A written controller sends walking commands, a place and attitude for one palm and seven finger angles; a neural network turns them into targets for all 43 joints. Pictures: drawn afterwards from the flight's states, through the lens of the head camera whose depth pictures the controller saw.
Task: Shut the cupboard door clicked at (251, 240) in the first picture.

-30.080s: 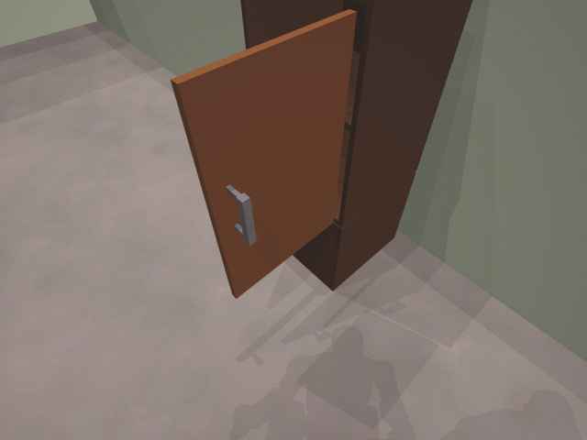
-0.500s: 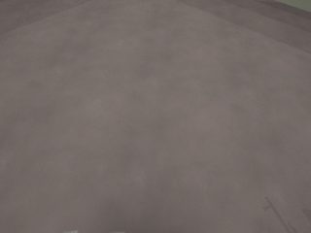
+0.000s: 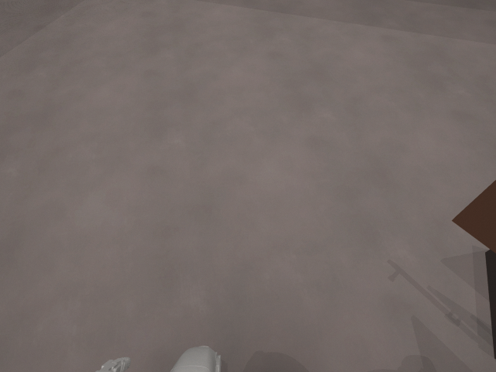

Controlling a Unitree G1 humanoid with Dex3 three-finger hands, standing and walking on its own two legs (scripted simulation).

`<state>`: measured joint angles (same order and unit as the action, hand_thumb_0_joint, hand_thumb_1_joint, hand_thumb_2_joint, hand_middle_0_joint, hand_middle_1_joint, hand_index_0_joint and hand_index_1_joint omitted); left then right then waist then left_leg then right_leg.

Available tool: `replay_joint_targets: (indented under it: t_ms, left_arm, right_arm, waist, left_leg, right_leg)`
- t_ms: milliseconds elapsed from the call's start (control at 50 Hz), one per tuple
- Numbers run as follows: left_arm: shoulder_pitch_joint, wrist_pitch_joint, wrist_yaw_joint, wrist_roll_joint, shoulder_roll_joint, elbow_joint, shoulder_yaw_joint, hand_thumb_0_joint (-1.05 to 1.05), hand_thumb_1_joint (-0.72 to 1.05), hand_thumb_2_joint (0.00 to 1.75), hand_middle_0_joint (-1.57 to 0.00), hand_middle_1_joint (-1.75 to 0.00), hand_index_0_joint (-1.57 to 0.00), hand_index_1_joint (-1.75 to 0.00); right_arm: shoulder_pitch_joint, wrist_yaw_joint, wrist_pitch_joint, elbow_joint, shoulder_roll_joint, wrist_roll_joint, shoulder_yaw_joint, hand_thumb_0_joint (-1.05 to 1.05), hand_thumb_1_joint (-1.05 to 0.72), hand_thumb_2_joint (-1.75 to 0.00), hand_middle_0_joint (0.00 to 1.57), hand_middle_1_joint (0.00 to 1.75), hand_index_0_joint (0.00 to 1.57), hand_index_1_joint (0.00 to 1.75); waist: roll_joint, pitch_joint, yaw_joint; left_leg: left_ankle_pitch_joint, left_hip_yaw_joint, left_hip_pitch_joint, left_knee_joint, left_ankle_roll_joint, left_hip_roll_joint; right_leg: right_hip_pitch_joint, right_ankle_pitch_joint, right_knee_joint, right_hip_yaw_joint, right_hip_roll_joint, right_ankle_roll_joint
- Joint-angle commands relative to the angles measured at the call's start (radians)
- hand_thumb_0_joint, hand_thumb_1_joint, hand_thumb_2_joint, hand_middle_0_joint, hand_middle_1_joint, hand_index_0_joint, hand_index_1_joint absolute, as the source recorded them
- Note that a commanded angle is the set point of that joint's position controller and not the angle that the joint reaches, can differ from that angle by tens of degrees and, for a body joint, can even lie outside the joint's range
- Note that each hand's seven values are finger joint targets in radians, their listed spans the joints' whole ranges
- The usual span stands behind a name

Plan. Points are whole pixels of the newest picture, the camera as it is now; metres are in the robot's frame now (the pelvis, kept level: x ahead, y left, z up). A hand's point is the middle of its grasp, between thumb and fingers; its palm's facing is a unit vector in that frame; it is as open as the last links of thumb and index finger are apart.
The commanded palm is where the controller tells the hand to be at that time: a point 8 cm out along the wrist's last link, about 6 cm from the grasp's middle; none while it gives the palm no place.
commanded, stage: turn to face it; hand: left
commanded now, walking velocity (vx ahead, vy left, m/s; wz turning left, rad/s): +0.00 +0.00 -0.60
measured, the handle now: out of the picture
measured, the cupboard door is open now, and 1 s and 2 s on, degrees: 58 58 58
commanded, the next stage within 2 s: take the last steps up to it in 1.28 s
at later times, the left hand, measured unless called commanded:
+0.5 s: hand (145, 336) +0.19 +0.22 -0.16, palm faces -0.27 -0.94 -0.23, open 7.4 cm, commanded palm none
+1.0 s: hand (194, 307) +0.25 +0.14 -0.18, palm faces -0.52 -0.83 -0.19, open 7.4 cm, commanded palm none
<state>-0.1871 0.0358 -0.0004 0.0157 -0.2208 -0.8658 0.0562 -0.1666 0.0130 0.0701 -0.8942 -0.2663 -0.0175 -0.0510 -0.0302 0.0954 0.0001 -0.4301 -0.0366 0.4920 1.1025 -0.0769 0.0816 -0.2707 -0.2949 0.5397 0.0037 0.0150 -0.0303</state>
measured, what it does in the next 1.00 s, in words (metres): steps on the spot, turning right: left foot, then right foot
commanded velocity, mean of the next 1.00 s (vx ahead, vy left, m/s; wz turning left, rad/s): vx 0.00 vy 0.00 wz -0.58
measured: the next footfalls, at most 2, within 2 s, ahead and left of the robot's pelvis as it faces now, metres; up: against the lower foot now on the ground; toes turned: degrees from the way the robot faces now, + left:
left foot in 0.22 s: +0.09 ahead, +0.15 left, +0.00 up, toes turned -6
right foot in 0.62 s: +0.01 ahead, -0.12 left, +0.00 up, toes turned -28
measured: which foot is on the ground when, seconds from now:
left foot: up 0.00-0.20, down 0.22-0.62, up 0.64-0.98, down 1.00-1.00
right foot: down 0.00-0.22, up 0.24-0.60, down 0.62-1.00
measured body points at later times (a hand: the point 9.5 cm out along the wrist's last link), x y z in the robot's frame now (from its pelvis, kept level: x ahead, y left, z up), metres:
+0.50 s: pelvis +0.03 +0.03 +0.01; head +0.09 +0.04 +0.45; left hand +0.20 +0.27 -0.14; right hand +0.03 -0.23 -0.13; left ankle +0.05 +0.15 -0.73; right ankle -0.03 -0.10 -0.67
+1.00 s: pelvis +0.08 +0.01 -0.01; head +0.13 +0.01 +0.44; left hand +0.28 +0.18 -0.16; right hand +0.02 -0.27 -0.13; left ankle +0.16 +0.10 -0.74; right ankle -0.02 -0.10 -0.73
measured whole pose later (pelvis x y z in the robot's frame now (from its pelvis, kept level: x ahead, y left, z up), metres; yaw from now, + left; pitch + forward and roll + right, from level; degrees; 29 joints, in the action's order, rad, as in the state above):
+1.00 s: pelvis +0.08 +0.01 -0.01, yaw -35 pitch +2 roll -1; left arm -0.21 0.05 0.01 0.01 -0.23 -0.90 0.06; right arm -0.16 0.02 0.02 -0.86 -0.24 -0.01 -0.03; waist 0.03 0.06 0.01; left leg -0.27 -0.04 0.34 0.60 -0.05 0.05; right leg -0.29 -0.34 0.61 0.12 0.03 0.02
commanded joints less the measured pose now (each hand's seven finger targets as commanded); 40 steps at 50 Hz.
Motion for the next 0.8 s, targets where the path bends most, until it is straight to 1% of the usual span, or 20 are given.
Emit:
replay_joint_targets:
  t_ms: [0,80,140,160,180,200,220,260,320,420,500,540,560,580,600,620,640,660,720,780]
  left_arm:
    - [-0.050,-0.022,-0.011,0.010,-0.209,0.058,0.055,0.00,0.90,0.90,-0.20,-0.30,-0.20,-0.30]
    - [-0.055,-0.013,-0.008,0.012,-0.224,0.052,0.062,0.00,0.90,0.90,-0.20,-0.30,-0.20,-0.30]
    - [0.010,-0.004,-0.006,0.007,-0.216,0.061,0.063,0.00,0.90,0.90,-0.20,-0.30,-0.20,-0.30]
    - [0.025,-0.001,-0.005,-0.001,-0.186,0.065,0.056,0.00,0.90,0.90,-0.20,-0.30,-0.20,-0.30]
    - [-0.020,0.004,0.000,-0.012,-0.117,0.079,0.044,0.00,0.90,0.90,-0.20,-0.30,-0.20,-0.30]
    - [-0.008,0.003,0.004,-0.007,-0.115,0.091,0.036,0.00,0.90,0.90,-0.20,-0.30,-0.20,-0.30]
    - [0.000,0.007,0.007,0.001,-0.135,0.092,0.044,0.00,0.90,0.90,-0.20,-0.30,-0.20,-0.30]
    - [-0.020,0.018,0.022,0.013,-0.146,0.058,0.062,0.00,0.90,0.90,-0.20,-0.30,-0.20,-0.30]
    - [-0.011,0.026,0.037,0.006,-0.120,0.053,0.053,0.00,0.90,0.90,-0.20,-0.30,-0.20,-0.30]
    - [0.073,0.027,0.044,0.003,-0.085,0.085,0.039,0.00,0.90,0.90,-0.20,-0.30,-0.20,-0.30]
    - [0.069,0.016,0.045,0.005,-0.085,0.087,0.034,0.00,0.90,0.90,-0.20,-0.30,-0.20,-0.30]
    - [0.010,0.009,0.043,0.003,-0.099,0.072,0.038,0.00,0.90,0.90,-0.20,-0.30,-0.20,-0.30]
    - [-0.054,0.000,0.040,0.006,-0.130,0.050,0.045,0.00,0.90,0.90,-0.20,-0.30,-0.20,-0.30]
    - [-0.136,-0.015,0.028,0.014,-0.227,0.028,0.062,0.00,0.90,0.90,-0.20,-0.30,-0.20,-0.30]
    - [-0.174,-0.023,0.010,0.010,-0.318,0.015,0.077,0.00,0.90,0.90,-0.20,-0.30,-0.20,-0.30]
    - [-0.176,-0.019,-0.003,-0.001,-0.318,0.013,0.073,0.00,0.90,0.90,-0.20,-0.30,-0.20,-0.30]
    - [-0.109,-0.012,-0.007,0.001,-0.283,0.035,0.068,0.00,0.90,0.90,-0.20,-0.30,-0.20,-0.30]
    - [-0.055,-0.014,-0.013,0.005,-0.260,0.047,0.067,0.00,0.90,0.90,-0.20,-0.30,-0.20,-0.30]
    - [0.015,-0.021,-0.012,0.002,-0.205,0.068,0.044,0.00,0.90,0.90,-0.20,-0.30,-0.20,-0.30]
    - [-0.016,-0.022,-0.007,0.005,-0.217,0.059,0.048,0.00,0.90,0.90,-0.20,-0.30,-0.20,-0.30]
  right_arm:
    - [0.038,0.004,-0.040,0.098,-0.055,0.006,-0.018,0.00,-0.90,-0.90,0.20,0.30,0.20,0.30]
    - [0.059,0.011,-0.046,0.117,-0.053,0.013,-0.015,0.00,-0.90,-0.90,0.20,0.30,0.20,0.30]
    - [-0.040,0.018,-0.058,0.089,-0.058,0.018,-0.015,0.00,-0.90,-0.90,0.20,0.30,0.20,0.30]
    - [-0.090,0.022,-0.068,0.072,-0.090,0.016,-0.019,0.00,-0.90,-0.90,0.20,0.30,0.20,0.30]
    - [-0.113,0.025,-0.081,0.071,-0.184,0.001,-0.033,0.00,-0.90,-0.90,0.20,0.30,0.20,0.30]
    - [-0.138,0.026,-0.073,0.083,-0.236,-0.001,-0.043,0.00,-0.90,-0.90,0.20,0.30,0.20,0.30]
    - [-0.120,0.028,-0.066,0.095,-0.222,-0.013,-0.032,0.00,-0.90,-0.90,0.20,0.30,0.20,0.30]
    - [-0.017,0.035,-0.073,0.117,-0.156,-0.014,-0.014,0.00,-0.90,-0.90,0.20,0.30,0.20,0.30]
    - [-0.025,0.037,-0.075,0.115,-0.129,-0.013,-0.010,0.00,-0.90,-0.90,0.20,0.30,0.20,0.30]
    - [-0.096,0.029,-0.068,0.076,-0.153,-0.014,-0.030,0.00,-0.90,-0.90,0.20,0.30,0.20,0.30]
    - [-0.083,0.016,-0.062,0.063,-0.176,-0.014,-0.044,0.00,-0.90,-0.90,0.20,0.30,0.20,0.30]
    - [-0.053,0.012,-0.061,0.066,-0.185,-0.010,-0.048,0.00,-0.90,-0.90,0.20,0.30,0.20,0.30]
    - [-0.041,0.008,-0.059,0.069,-0.182,-0.004,-0.049,0.00,-0.90,-0.90,0.20,0.30,0.20,0.30]
    - [-0.035,0.002,-0.056,0.090,-0.127,0.009,-0.040,0.00,-0.90,-0.90,0.20,0.30,0.20,0.30]
    - [0.021,-0.001,-0.051,0.144,-0.060,0.006,-0.019,0.00,-0.90,-0.90,0.20,0.30,0.20,0.30]
    - [0.019,0.011,-0.036,0.140,-0.088,0.009,-0.016,0.00,-0.90,-0.90,0.20,0.30,0.20,0.30]
    - [0.048,0.009,-0.035,0.138,-0.069,0.009,-0.016,0.00,-0.90,-0.90,0.20,0.30,0.20,0.30]
    - [0.038,0.012,-0.038,0.128,-0.073,0.004,-0.018,0.00,-0.90,-0.90,0.20,0.30,0.20,0.30]
    - [-0.004,0.002,-0.039,0.087,-0.086,0.002,-0.020,0.00,-0.90,-0.90,0.20,0.30,0.20,0.30]
    - [0.003,0.001,-0.035,0.084,-0.069,0.004,-0.016,0.00,-0.90,-0.90,0.20,0.30,0.20,0.30]
  waist:
    - [0.139,-0.176,0.026]
    - [0.175,-0.153,0.031]
    - [0.173,-0.159,-0.025]
    - [0.118,-0.181,-0.048]
    - [-0.160,-0.216,-0.041]
    - [-0.279,-0.199,-0.050]
    - [-0.179,-0.161,-0.047]
    - [-0.196,-0.094,0.006]
    - [-0.160,-0.111,0.004]
    - [-0.154,-0.133,-0.037]
    - [-0.202,-0.126,-0.034]
    - [-0.176,-0.148,0.007]
    - [-0.098,-0.170,0.041]
    - [0.146,-0.216,0.085]
    - [0.356,-0.179,0.101]
    - [0.290,-0.186,0.094]
    - [0.213,-0.104,0.072]
    - [0.324,-0.112,0.048]
    - [0.233,-0.137,0.002]
    - [0.175,-0.150,0.013]
  left_leg:
    - [0.021,0.019,0.050,-0.127,-0.012,-0.018]
    - [0.003,0.019,-0.026,-0.287,-0.004,-0.046]
    - [0.151,0.012,-0.227,-0.554,0.007,-0.066]
    - [0.253,0.038,-0.375,-0.695,0.017,-0.018]
    - [0.385,0.279,-0.515,-0.789,0.095,0.221]
    - [0.536,0.406,-0.472,-0.791,0.198,0.394]
    - [0.519,0.381,-0.369,-0.789,0.251,0.407]
    - [0.531,0.237,-0.306,-0.798,0.213,0.305]
    - [0.703,0.063,-0.393,-0.734,0.197,0.240]
    - [0.693,-0.004,-0.450,-0.702,0.210,0.272]
    - [0.643,-0.051,-0.398,-0.656,0.189,0.283]
    - [0.594,-0.093,-0.360,-0.570,0.145,0.272]
    - [0.522,-0.130,-0.282,-0.456,0.101,0.233]
    - [0.277,-0.185,-0.120,-0.241,0.039,0.135]
    - [-0.229,-0.139,0.103,-0.008,-0.003,-0.003]
    - [-0.219,0.006,0.116,0.091,0.011,0.021]
    - [-0.143,0.036,0.171,0.110,0.014,0.037]
    - [-0.102,0.040,0.197,0.113,0.005,0.042]
    - [0.022,0.027,0.077,0.037,-0.013,0.029]
    - [0.035,0.006,0.043,-0.076,-0.020,-0.004]
  right_leg:
    - [0.205,0.548,-0.140,0.266,-0.235,-0.160]
    - [0.144,0.539,-0.123,0.338,-0.233,-0.166]
    - [0.031,0.480,-0.052,0.335,-0.181,-0.101]
    - [-0.066,0.369,0.015,0.286,-0.122,-0.050]
    - [-0.232,0.006,0.194,0.165,0.027,0.019]
    - [-0.279,-0.350,0.433,0.047,0.040,0.058]
    - [-0.255,-0.345,0.574,0.074,-0.002,0.057]
    - [-0.288,-0.226,0.683,0.059,-0.027,0.081]
    - [-0.302,-0.167,0.661,0.011,-0.042,0.095]
    - [-0.240,-0.167,0.420,-0.052,-0.057,0.091]
    - [-0.122,-0.138,0.233,-0.108,-0.026,0.068]
    - [-0.005,-0.010,0.073,-0.113,-0.019,0.048]
    - [0.129,0.120,-0.051,-0.107,-0.020,0.032]
    - [0.292,0.324,-0.164,0.126,-0.197,-0.032]
    - [0.300,0.694,-0.176,0.427,-0.402,-0.146]
    - [0.246,0.611,-0.190,0.405,-0.430,-0.208]
    - [0.202,0.483,-0.205,0.336,-0.376,-0.196]
    - [0.195,0.449,-0.204,0.362,-0.332,-0.177]
    - [0.128,0.544,-0.158,0.205,-0.238,-0.139]
    - [0.132,0.515,-0.155,0.229,-0.226,-0.145]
